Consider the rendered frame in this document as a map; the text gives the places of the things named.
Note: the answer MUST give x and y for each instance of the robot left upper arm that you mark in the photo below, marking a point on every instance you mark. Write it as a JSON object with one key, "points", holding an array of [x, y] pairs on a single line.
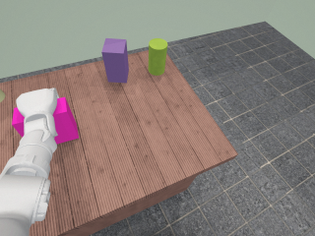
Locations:
{"points": [[24, 200]]}

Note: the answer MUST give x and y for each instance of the table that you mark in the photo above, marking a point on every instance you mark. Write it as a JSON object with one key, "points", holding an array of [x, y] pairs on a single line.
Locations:
{"points": [[140, 143]]}

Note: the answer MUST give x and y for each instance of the left robot hand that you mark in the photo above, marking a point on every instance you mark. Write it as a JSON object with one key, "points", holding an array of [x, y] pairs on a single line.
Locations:
{"points": [[44, 99]]}

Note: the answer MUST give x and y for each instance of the robot left forearm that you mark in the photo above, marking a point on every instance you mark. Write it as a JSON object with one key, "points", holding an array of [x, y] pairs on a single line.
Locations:
{"points": [[36, 147]]}

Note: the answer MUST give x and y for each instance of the sponge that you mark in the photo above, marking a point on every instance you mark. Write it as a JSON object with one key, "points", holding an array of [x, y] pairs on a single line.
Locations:
{"points": [[65, 124]]}

